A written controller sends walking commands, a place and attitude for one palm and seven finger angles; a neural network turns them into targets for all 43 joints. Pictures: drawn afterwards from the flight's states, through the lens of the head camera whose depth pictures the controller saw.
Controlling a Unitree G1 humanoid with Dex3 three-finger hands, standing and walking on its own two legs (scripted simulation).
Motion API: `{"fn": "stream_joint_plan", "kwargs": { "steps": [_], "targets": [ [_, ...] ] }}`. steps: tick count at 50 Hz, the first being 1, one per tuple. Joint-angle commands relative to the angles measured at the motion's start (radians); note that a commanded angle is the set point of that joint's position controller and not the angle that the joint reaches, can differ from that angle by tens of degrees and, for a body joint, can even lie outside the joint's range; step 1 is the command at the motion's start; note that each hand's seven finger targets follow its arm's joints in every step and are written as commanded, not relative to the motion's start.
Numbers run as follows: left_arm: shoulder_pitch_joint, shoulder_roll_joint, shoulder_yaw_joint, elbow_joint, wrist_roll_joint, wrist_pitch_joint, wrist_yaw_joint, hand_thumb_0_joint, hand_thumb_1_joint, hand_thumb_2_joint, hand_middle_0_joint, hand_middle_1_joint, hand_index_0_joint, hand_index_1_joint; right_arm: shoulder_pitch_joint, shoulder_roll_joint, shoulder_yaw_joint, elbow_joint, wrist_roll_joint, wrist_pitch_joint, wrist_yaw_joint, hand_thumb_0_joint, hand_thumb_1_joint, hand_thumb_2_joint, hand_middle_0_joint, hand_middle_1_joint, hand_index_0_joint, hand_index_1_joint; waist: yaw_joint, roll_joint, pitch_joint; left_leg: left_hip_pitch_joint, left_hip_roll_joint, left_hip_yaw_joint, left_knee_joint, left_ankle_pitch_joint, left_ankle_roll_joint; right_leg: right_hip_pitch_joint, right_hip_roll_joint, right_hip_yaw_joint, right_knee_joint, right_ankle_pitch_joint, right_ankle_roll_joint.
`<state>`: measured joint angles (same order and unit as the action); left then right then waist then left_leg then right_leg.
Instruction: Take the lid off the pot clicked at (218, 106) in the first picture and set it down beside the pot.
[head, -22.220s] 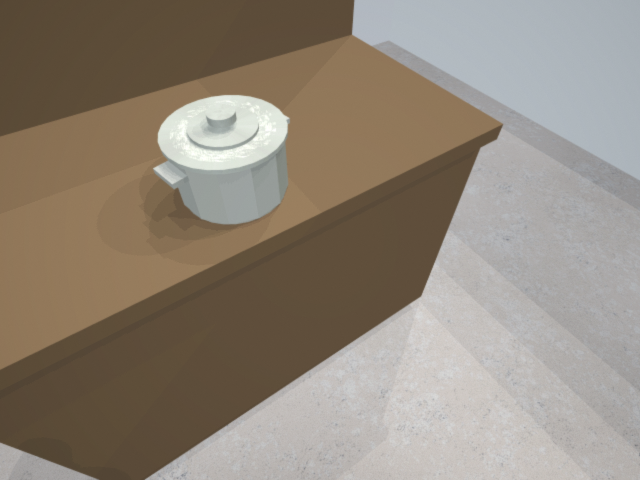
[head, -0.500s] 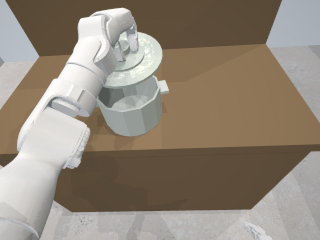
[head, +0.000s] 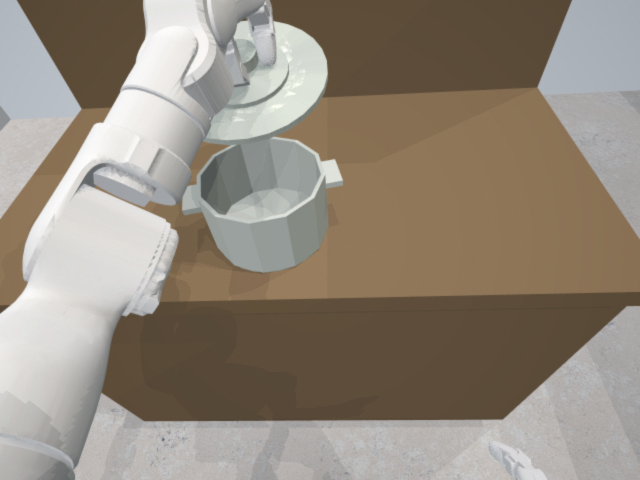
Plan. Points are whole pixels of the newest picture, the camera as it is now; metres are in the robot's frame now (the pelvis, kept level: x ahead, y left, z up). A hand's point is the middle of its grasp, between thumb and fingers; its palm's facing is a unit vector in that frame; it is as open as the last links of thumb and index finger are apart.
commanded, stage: lift the lid straight up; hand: left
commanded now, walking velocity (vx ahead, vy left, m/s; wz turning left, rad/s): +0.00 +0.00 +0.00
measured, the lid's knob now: (237, 57) +0.51 +0.08 +0.27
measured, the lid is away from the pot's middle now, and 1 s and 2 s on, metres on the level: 0.01 0.09 0.21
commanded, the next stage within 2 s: move the lid sideways beside the pot in 0.22 s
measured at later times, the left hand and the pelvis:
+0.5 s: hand (211, 51) +0.49 +0.10 +0.29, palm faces -0.17 -0.08 -0.98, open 6.6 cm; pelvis +0.01 +0.00 +0.00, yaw -1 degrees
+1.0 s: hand (151, 68) +0.48 +0.16 +0.28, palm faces -0.18 -0.07 -0.98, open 6.6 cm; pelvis +0.00 +0.00 +0.00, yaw +0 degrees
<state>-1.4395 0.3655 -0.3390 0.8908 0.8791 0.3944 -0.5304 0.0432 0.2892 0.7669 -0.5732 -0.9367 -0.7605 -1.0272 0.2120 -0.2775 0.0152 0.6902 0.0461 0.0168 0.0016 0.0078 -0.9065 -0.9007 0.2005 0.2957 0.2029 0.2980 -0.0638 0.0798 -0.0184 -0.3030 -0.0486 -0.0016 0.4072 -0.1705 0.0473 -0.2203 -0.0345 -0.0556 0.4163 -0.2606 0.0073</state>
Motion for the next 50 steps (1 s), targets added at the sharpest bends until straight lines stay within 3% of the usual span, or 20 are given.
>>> {"fn": "stream_joint_plan", "kwargs": {
  "steps": [1, 4, 9, 10, 12, 14, 18, 20, 24, 27, 29, 31, 33, 34, 37, 44, 45, 47, 48, 50],
  "targets": [
    [-0.651, 0.275, 0.122, -0.076, 0.058, 0.023, 0.054, 0.0, 0.705, 0.948, -0.768, -1.06, -0.907, -1.11, -0.046, -0.127, -0.025, -0.108, 0.006, -0.026, -0.014, 0.0, -0.9, -0.9, 0.2, 0.3, 0.2, 0.3, -0.01, -0.191, -0.375, 0.229, -0.028, -0.055, -0.008, 0.2, 0.031, 0.025, 0.055, 0.021, -0.037, 0.376, -0.048],
    [-0.622, 0.173, 0.062, -0.063, 0.038, 0.027, 0.056, 0.0, 0.705, 0.948, -0.768, -1.06, -0.907, -1.11, -0.038, -0.131, -0.029, -0.105, 0.008, -0.021, -0.008, 0.0, -0.9, -0.9, 0.2, 0.3, 0.2, 0.3, -0.023, -0.159, -0.372, 0.259, -0.018, -0.061, -0.001, 0.248, 0.026, -0.009, 0.053, 0.012, -0.034, 0.386, -0.052],
    [-0.688, 0.232, 0.087, -0.159, 0.057, 0.017, 0.052, 0.0, 0.705, 0.948, -0.768, -1.06, -0.907, -1.11, -0.038, -0.13, -0.034, -0.123, -0.004, -0.028, -0.004, 0.0, -0.9, -0.9, 0.2, 0.3, 0.2, 0.3, -0.012, -0.107, -0.521, 0.329, -0.019, -0.07, 0.024, 0.34, 0.025, 0.045, 0.05, 0.024, -0.02, 0.441, -0.053],
    [-0.75, 0.291, 0.117, -0.235, 0.076, 0.008, 0.054, 0.0, 0.705, 0.948, -0.768, -1.06, -0.907, -1.11, -0.04, -0.122, -0.032, -0.133, -0.005, -0.035, -0.005, 0.0, -0.9, -0.9, 0.2, 0.3, 0.2, 0.3, -0.004, -0.114, -0.576, 0.345, -0.02, -0.072, 0.023, 0.349, 0.025, 0.082, 0.053, 0.03, -0.009, 0.459, -0.05],
    [-0.784, 0.273, 0.101, -0.274, 0.072, 0.0, 0.05, 0.0, 0.705, 0.948, -0.768, -1.06, -0.907, -1.11, -0.043, -0.114, -0.035, -0.139, -0.002, -0.046, -0.008, 0.0, -0.9, -0.9, 0.2, 0.3, 0.2, 0.3, -0.01, -0.094, -0.59, 0.372, -0.022, -0.08, 0.036, 0.395, 0.03, 0.078, 0.053, 0.032, -0.003, 0.491, -0.052],
    [-0.706, 0.248, 0.095, -0.205, 0.043, 0.004, 0.044, 0.0, 0.705, 0.948, -0.768, -1.06, -0.907, -1.11, -0.022, -0.126, -0.042, -0.124, 0.0, -0.044, -0.007, 0.0, -0.9, -0.9, 0.2, 0.3, 0.2, 0.3, -0.009, -0.099, -0.546, 0.363, -0.02, -0.081, 0.038, 0.437, 0.028, 0.05, 0.051, 0.025, -0.018, 0.496, -0.051],
    [-0.634, 0.33, 0.135, -0.093, 0.107, 0.017, 0.03, 0.0, 0.705, 0.948, -0.768, -1.06, -0.907, -1.11, -0.029, -0.13, -0.031, -0.12, 0.001, -0.021, -0.011, 0.0, -0.9, -0.9, 0.2, 0.3, 0.2, 0.3, -0.002, -0.205, -0.41, 0.235, -0.031, -0.05, 0.009, 0.291, 0.036, 0.064, 0.055, 0.027, -0.026, 0.468, -0.047],
    [-0.625, 0.394, 0.184, -0.152, 0.112, 0.007, 0.034, 0.0, 0.705, 0.948, -0.768, -1.06, -0.907, -1.11, -0.032, -0.136, -0.032, -0.131, -0.004, -0.013, -0.007, 0.0, -0.9, -0.9, 0.2, 0.3, 0.2, 0.3, 0.019, -0.186, -0.467, 0.246, -0.027, -0.05, 0.009, 0.347, 0.029, 0.113, 0.048, 0.031, -0.009, 0.515, -0.047],
    [-0.561, 0.227, 0.065, -0.198, 0.089, -0.004, 0.013, 0.0, 0.705, 0.948, -0.768, -1.06, -0.907, -1.11, -0.049, -0.127, -0.043, -0.159, 0.003, 0.005, 0.003, 0.0, -0.9, -0.9, 0.2, 0.3, 0.2, 0.3, -0.001, -0.122, -0.466, 0.32, -0.016, -0.057, 0.037, 0.462, 0.032, 0.044, 0.048, 0.022, -0.021, 0.507, -0.049],
    [-0.588, 0.345, 0.139, -0.246, 0.106, -0.003, 0.009, 0.0, 0.705, 0.948, -0.768, -1.06, -0.907, -1.11, -0.059, -0.133, -0.039, -0.169, 0.005, 0.015, 0.0, 0.0, -0.9, -0.9, 0.2, 0.3, 0.2, 0.3, 0.004, -0.137, -0.491, 0.318, -0.018, -0.057, 0.033, 0.409, 0.035, 0.067, 0.054, 0.029, -0.015, 0.484, -0.048],
    [-0.62, 0.286, 0.088, -0.308, 0.066, -0.012, 0.003, 0.0, 0.705, 0.948, -0.768, -1.06, -0.907, -1.11, -0.063, -0.132, -0.045, -0.172, 0.011, 0.014, 0.0, 0.0, -0.9, -0.9, 0.2, 0.3, 0.2, 0.3, -0.007, -0.102, -0.497, 0.354, -0.019, -0.067, 0.039, 0.428, 0.035, 0.04, 0.051, 0.022, -0.024, 0.473, -0.049],
    [-0.667, 0.328, 0.112, -0.396, 0.078, -0.023, 0.007, 0.0, 0.705, 0.948, -0.768, -1.06, -0.907, -1.11, -0.075, -0.125, -0.044, -0.18, 0.01, 0.0, -0.005, 0.0, -0.9, -0.9, 0.2, 0.3, 0.2, 0.3, -0.005, -0.057, -0.541, 0.406, -0.016, -0.075, 0.048, 0.443, 0.037, 0.035, 0.061, 0.028, -0.019, 0.456, -0.049],
    [-0.641, 0.356, 0.131, -0.327, 0.086, -0.018, 0.01, 0.0, 0.705, 0.948, -0.768, -1.06, -0.907, -1.11, -0.062, -0.128, -0.04, -0.162, 0.011, 0.001, -0.01, 0.0, -0.9, -0.9, 0.2, 0.3, 0.2, 0.3, -0.005, -0.064, -0.5, 0.386, -0.016, -0.079, 0.038, 0.406, 0.032, 0.017, 0.065, 0.021, -0.024, 0.42, -0.053],
    [-0.609, 0.31, 0.092, -0.281, 0.064, -0.015, 0.007, 0.0, 0.705, 0.948, -0.768, -1.06, -0.907, -1.11, -0.05, -0.137, -0.041, -0.149, 0.017, 0.009, -0.007, 0.0, -0.9, -0.9, 0.2, 0.3, 0.2, 0.3, -0.015, -0.072, -0.455, 0.37, -0.016, -0.085, 0.033, 0.4, 0.025, 0.001, 0.064, 0.01, -0.033, 0.408, -0.056],
    [-0.613, 0.41, 0.164, -0.204, 0.096, -0.008, 0.011, 0.0, 0.705, 0.948, -0.768, -1.06, -0.907, -1.11, -0.053, -0.137, -0.033, -0.139, 0.017, 0.011, -0.014, 0.0, -0.9, -0.9, 0.2, 0.3, 0.2, 0.3, -0.002, -0.133, -0.409, 0.291, -0.021, -0.07, 0.012, 0.264, 0.029, 0.02, 0.064, 0.011, -0.031, 0.371, -0.055],
    [-0.569, 0.318, 0.082, -0.203, 0.083, -0.034, 0.006, 0.0, 0.705, 0.948, -0.768, -1.06, -0.907, -1.11, -0.048, -0.142, -0.038, -0.143, 0.014, 0.027, -0.01, 0.0, -0.9, -0.9, 0.2, 0.3, 0.2, 0.3, -0.021, -0.082, -0.437, 0.326, -0.016, -0.077, 0.024, 0.3, 0.023, -0.008, 0.061, 0.005, -0.039, 0.35, -0.058],
    [-0.611, 0.394, 0.131, -0.24, 0.101, -0.039, 0.01, 0.0, 0.705, 0.948, -0.768, -1.06, -0.907, -1.11, -0.047, -0.142, -0.036, -0.145, 0.015, 0.028, -0.011, 0.0, -0.9, -0.9, 0.2, 0.3, 0.2, 0.3, -0.013, -0.095, -0.461, 0.322, -0.015, -0.072, 0.014, 0.276, 0.022, 0.014, 0.065, 0.01, -0.038, 0.345, -0.053],
    [-0.641, 0.421, 0.145, -0.215, 0.106, -0.044, 0.008, 0.0, 0.705, 0.948, -0.768, -1.06, -0.907, -1.11, -0.052, -0.142, -0.033, -0.142, 0.018, 0.03, -0.016, 0.0, -0.9, -0.9, 0.2, 0.3, 0.2, 0.3, -0.017, -0.097, -0.438, 0.297, -0.019, -0.069, 0.013, 0.23, 0.026, 0.015, 0.062, 0.008, -0.035, 0.336, -0.056],
    [-0.628, 0.377, 0.108, -0.196, 0.098, -0.046, 0.002, 0.0, 0.705, 0.948, -0.768, -1.06, -0.907, -1.11, -0.05, -0.139, -0.033, -0.144, 0.02, 0.03, -0.019, 0.0, -0.9, -0.9, 0.2, 0.3, 0.2, 0.3, -0.024, -0.099, -0.426, 0.298, -0.023, -0.066, 0.011, 0.229, 0.031, 0.003, 0.064, 0.008, -0.042, 0.33, -0.054],
    [-0.665, 0.417, 0.131, -0.298, 0.092, -0.067, 0.008, 0.0, 0.705, 0.948, -0.768, -1.06, -0.907, -1.11, -0.047, -0.142, -0.037, -0.152, 0.019, 0.023, -0.016, 0.0, -0.9, -0.9, 0.2, 0.3, 0.2, 0.3, -0.015, -0.054, -0.489, 0.346, -0.016, -0.078, 0.014, 0.282, 0.023, 0.02, 0.066, 0.009, -0.036, 0.342, -0.055]
  ]
}}
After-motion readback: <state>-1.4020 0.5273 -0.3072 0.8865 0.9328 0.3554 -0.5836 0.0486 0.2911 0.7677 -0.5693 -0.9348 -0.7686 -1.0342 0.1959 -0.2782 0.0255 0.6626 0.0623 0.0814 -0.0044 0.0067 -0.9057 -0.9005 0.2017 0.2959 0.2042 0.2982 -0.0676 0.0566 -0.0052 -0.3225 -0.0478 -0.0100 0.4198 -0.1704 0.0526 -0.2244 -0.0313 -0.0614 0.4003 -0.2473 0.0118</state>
